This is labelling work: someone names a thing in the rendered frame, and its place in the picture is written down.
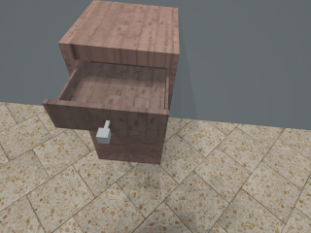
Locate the cabinet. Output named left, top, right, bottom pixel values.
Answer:
left=58, top=0, right=180, bottom=165

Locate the drawer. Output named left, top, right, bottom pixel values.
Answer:
left=42, top=60, right=169, bottom=138

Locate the handle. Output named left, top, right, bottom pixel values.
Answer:
left=96, top=120, right=112, bottom=145

